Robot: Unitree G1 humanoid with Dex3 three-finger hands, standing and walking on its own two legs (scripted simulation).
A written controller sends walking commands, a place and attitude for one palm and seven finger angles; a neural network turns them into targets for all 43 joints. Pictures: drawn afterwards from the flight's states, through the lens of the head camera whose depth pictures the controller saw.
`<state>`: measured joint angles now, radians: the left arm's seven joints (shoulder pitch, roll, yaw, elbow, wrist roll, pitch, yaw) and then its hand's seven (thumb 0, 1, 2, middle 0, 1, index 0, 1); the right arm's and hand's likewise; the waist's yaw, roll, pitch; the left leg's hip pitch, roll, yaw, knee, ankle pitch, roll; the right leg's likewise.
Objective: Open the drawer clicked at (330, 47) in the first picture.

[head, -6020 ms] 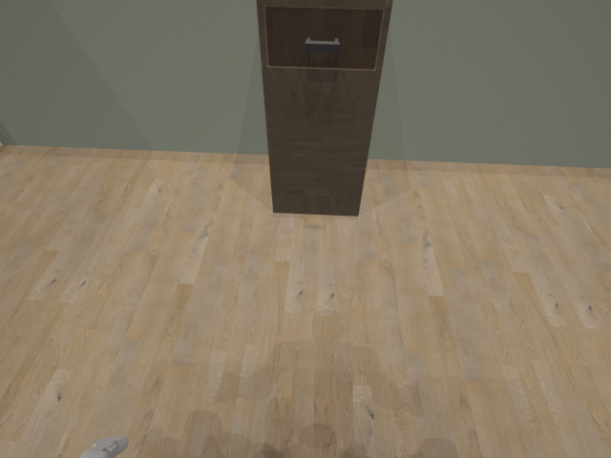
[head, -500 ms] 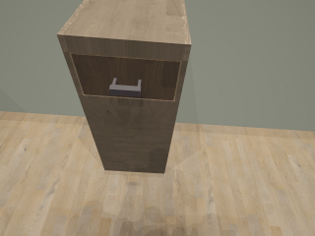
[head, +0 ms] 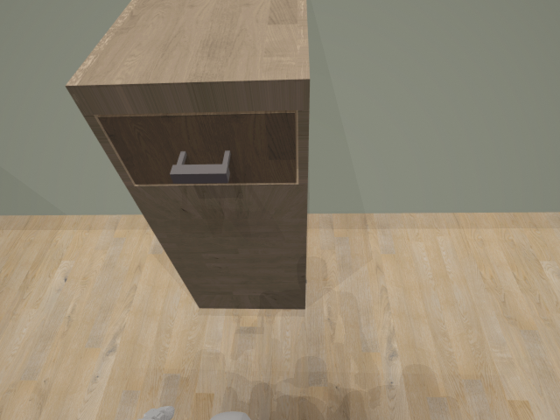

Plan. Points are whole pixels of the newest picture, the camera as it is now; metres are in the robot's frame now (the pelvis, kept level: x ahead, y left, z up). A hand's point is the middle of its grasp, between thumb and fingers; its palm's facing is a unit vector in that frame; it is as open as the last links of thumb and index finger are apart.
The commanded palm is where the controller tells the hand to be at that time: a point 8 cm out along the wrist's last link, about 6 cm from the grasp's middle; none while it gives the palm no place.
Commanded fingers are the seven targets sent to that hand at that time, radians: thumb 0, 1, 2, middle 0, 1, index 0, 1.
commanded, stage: come to a stop and stand still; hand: left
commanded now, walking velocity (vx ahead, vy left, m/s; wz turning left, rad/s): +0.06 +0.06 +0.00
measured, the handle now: (202, 165) +0.54 +0.18 +0.02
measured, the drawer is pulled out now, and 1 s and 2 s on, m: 0.00 0.00 0.00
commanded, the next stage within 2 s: look again from close up in 0.44 s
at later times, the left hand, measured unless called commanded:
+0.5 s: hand out of the picture -0.04 +0.21 -0.17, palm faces +0.00 -0.98 -0.20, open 7.4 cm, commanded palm none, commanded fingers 0.00 0.90 0.90 -0.20 -0.30 -0.20 -0.30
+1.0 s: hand out of the picture +0.01 +0.17 -0.17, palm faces +0.02 -0.97 -0.24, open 7.3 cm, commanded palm none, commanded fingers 0.00 0.90 0.90 -0.20 -0.30 -0.20 -0.30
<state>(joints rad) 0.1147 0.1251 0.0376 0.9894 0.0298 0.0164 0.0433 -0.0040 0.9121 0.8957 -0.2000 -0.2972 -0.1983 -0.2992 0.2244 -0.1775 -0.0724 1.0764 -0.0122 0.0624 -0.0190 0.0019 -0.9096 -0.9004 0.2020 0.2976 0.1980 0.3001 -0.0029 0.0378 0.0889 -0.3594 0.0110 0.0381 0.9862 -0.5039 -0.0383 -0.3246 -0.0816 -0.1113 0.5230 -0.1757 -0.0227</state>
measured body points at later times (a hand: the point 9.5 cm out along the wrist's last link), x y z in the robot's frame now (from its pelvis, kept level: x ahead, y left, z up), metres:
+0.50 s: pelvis -0.03 +0.03 +0.01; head +0.00 +0.03 +0.46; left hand -0.04 +0.26 -0.15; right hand -0.06 -0.18 -0.15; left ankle -0.05 +0.15 -0.74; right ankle -0.05 -0.08 -0.71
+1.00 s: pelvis -0.01 +0.00 +0.00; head -0.01 -0.03 +0.45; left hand +0.01 +0.23 -0.15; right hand -0.01 -0.22 -0.17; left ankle -0.05 +0.15 -0.73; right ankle -0.04 -0.09 -0.74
